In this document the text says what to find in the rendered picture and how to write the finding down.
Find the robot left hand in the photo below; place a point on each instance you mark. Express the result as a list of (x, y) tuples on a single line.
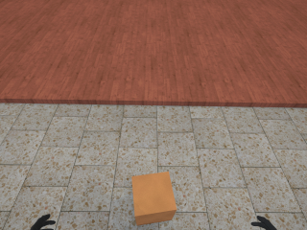
[(41, 222)]

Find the robot right hand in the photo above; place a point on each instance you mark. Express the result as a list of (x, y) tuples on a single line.
[(265, 223)]

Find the carton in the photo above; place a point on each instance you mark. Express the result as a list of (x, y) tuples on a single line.
[(153, 198)]

